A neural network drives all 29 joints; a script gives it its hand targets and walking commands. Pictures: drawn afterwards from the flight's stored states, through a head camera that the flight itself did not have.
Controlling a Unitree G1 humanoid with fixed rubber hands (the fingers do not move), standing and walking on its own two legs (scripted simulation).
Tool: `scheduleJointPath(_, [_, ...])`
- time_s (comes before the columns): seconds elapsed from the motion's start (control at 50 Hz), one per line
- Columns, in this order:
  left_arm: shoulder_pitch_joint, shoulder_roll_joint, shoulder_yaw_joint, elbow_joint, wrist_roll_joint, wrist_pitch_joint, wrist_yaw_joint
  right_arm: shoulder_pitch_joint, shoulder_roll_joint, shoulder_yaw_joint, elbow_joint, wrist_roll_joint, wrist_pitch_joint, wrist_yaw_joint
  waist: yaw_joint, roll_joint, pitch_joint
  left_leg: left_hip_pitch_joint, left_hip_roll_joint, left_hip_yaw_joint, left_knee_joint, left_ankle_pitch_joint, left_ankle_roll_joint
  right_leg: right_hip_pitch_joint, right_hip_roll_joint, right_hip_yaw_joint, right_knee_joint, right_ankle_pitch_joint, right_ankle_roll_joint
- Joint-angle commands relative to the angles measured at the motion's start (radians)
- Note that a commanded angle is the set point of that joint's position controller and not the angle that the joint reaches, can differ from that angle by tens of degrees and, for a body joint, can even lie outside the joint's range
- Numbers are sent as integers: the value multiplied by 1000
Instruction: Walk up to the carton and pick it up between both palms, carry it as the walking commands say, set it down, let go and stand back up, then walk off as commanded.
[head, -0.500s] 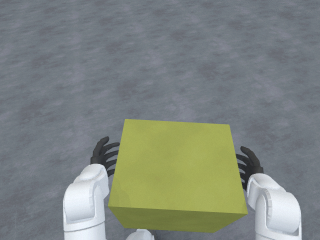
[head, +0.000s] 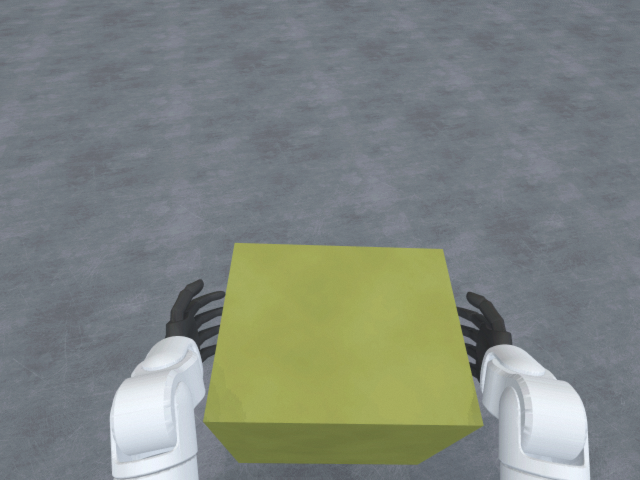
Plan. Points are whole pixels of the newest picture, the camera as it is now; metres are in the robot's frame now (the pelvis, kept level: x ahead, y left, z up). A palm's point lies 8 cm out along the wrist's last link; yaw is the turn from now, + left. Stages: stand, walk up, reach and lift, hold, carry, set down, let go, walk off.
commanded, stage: carry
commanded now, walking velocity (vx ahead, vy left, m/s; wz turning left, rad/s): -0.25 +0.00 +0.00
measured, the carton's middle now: (333, 363) +0.27 +0.03 -0.03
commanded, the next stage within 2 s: none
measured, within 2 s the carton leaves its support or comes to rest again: neither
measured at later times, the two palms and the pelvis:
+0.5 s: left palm out of the picture +0.05 +0.13 +0.08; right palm out of the picture +0.01 -0.21 +0.07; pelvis -0.22 -0.02 -0.01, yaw -1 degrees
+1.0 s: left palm out of the picture -0.18 +0.14 +0.07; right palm out of the picture -0.21 -0.20 +0.05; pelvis -0.44 -0.02 -0.01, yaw -4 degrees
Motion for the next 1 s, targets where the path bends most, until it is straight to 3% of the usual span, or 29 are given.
scheduleJointPath(0.0, [-492,-862,-861,-121,-471,12,-277,-475,730,635,-201,331,-56,196,-70,214,-358,331,208,-160,-91,606,89,8,12,-28,-106,-89,11])
scheduleJointPath(0.1, [-432,-845,-819,-98,-438,21,-277,-439,751,657,-177,334,-47,203,-70,229,-431,328,244,-220,-154,377,88,189,40,-83,-417,-36,-17])
scheduleJointPath(0.14, [-425,-885,-833,-65,-442,27,-273,-496,742,671,-254,351,-55,200,-66,182,-392,258,191,-169,-137,309,31,322,-2,-60,-680,95,-30])
scheduleJointPath(0.16, [-379,-857,-815,-83,-432,17,-275,-484,743,685,-249,351,-48,202,-65,110,-357,124,154,-145,-122,161,-12,374,-57,22,-693,97,-42])
scheduleJointPath(0.18, [-371,-867,-808,-22,-426,34,-282,-510,748,699,-220,345,-36,199,-70,-66,-339,37,109,-106,-56,94,-41,448,-172,127,-696,206,-50])
scheduleJointPath(0.2, [-389,-832,-808,-77,-422,27,-273,-478,742,688,-168,344,-37,203,-64,-200,-343,-106,-1,29,48,-58,-89,495,-361,224,-612,683,-112])
scheduleJointPath(0.22, [-414,-869,-805,-116,-418,13,-273,-600,798,740,-229,390,-44,212,-46,-326,-325,-120,5,27,272,-254,-76,376,-418,227,-572,919,-195])
scheduleJointPath(0.24, [-401,-860,-789,-124,-396,13,-270,-594,835,778,-234,403,-47,215,-51,-310,-309,-160,-44,10,457,-274,-68,384,-376,206,-556,1044,-208])
scheduleJointPath(0.28, [-422,-864,-792,-162,-372,11,-266,-608,826,794,-224,447,-49,225,-56,-124,-310,-214,-56,-38,640,-229,-82,374,-355,126,-541,1006,-184])
scheduleJointPath(0.3, [-437,-860,-779,-191,-367,6,-259,-618,854,834,-249,461,-51,231,-59,-164,-271,-242,-41,-74,655,-243,-93,370,-344,121,-552,976,-161])
scheduleJointPath(0.34, [-485,-874,-773,-182,-357,15,-239,-703,826,817,-264,512,-42,240,-56,-83,-252,-235,-56,-30,602,-239,-102,391,-324,103,-543,849,-174])
scheduleJointPath(0.36, [-395,-871,-758,-150,-345,22,-229,-620,813,816,-229,510,-33,237,-62,-93,-307,-207,-50,-22,512,-239,-97,404,-317,119,-530,882,-167])
scheduleJointPath(0.38, [-363,-841,-745,-112,-330,32,-232,-644,804,819,-235,511,-25,245,-59,-175,-319,-176,-62,-15,513,-261,-86,382,-341,186,-589,667,-176])
scheduleJointPath(0.4, [-374,-858,-760,-94,-337,31,-235,-681,779,813,-253,520,-29,238,-63,-232,-332,-142,-53,0,377,-255,-100,399,-281,98,-557,670,-171])
scheduleJointPath(0.42, [-372,-833,-742,-119,-346,30,-230,-602,766,805,-199,502,-24,235,-64,-249,-330,-111,-80,22,341,-250,-98,372,-280,141,-593,574,-163])
scheduleJointPath(0.46, [-404,-837,-736,-89,-338,34,-231,-647,792,785,-209,510,-20,239,-64,-248,-344,-49,-86,37,245,-280,-86,378,-298,145,-561,775,-170])
scheduleJointPath(0.52, [-372,-818,-733,-33,-337,50,-233,-557,774,746,-96,481,-9,244,-71,-183,-349,140,-57,21,-117,-91,-79,314,-238,130,-582,490,-83])
scheduleJointPath(0.54, [-321,-822,-720,42,-298,52,-242,-597,780,732,-103,487,-12,259,-66,-73,-304,180,47,-112,-181,-113,-55,188,-215,121,-525,317,-40])
scheduleJointPath(0.56, [-390,-843,-744,-42,-329,31,-244,-630,802,735,-110,498,-19,267,-72,172,-351,276,270,-309,-186,177,8,57,-113,23,-376,163,11])
scheduleJointPath(0.58, [-464,-866,-772,-44,-347,38,-257,-593,827,733,-58,474,-27,264,-89,310,-263,117,362,-383,-251,288,114,-9,-30,-32,-148,-122,5])
scheduleJointPath(0.6, [-555,-913,-831,-77,-396,26,-266,-638,825,704,-133,467,-41,267,-77,266,-246,89,335,-323,-215,401,140,2,-39,39,36,-113,-19])
scheduleJointPath(0.64, [-605,-948,-849,-79,-430,13,-274,-618,830,669,-133,418,-47,258,-70,107,-261,31,229,-175,-214,126,75,6,-20,75,194,-1,-20])
scheduleJointPath(0.66, [-548,-955,-854,-51,-443,20,-281,-646,830,696,-187,425,-47,248,-62,134,-236,47,198,-82,-174,142,55,-2,-36,43,124,41,-20])
scheduleJointPath(0.7, [-591,-938,-852,-101,-491,8,-278,-610,798,681,-207,396,-60,223,-70,104,-315,210,214,-118,-140,241,70,-14,-8,-15,-27,14,-2])
scheduleJointPath(0.82, [-482,-892,-845,-66,-481,41,-279,-450,766,637,-174,333,-39,190,-78,239,-381,310,254,-242,-197,226,84,138,16,-57,-365,-40,-15])
scheduleJointPath(0.86, [-418,-872,-846,-71,-456,33,-283,-504,750,680,-256,351,-46,198,-72,242,-394,269,185,-191,-169,253,30,246,22,-60,-580,62,-29])
scheduleJointPath(0.9, [-368,-892,-827,-13,-430,34,-282,-497,729,684,-236,339,-40,197,-69,129,-381,99,110,-100,-68,185,-35,393,-109,68,-668,122,-40])
scheduleJointPath(0.94, [-401,-824,-783,-114,-399,11,-271,-523,758,722,-207,358,-39,214,-54,-331,-333,-64,1,7,219,-247,-88,281,-393,294,-641,539,-185])
scheduleJointPath(0.98, [-434,-877,-780,-85,-387,25,-280,-674,834,795,-240,443,-47,230,-57,-243,-196,-168,-45,-25,596,-289,-79,189,-383,203,-657,713,-202])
